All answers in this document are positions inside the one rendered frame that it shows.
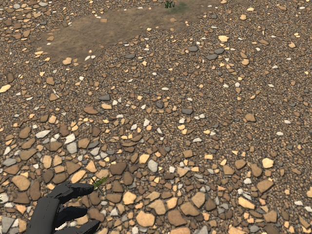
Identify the left robot hand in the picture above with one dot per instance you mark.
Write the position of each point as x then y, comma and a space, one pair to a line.
50, 212

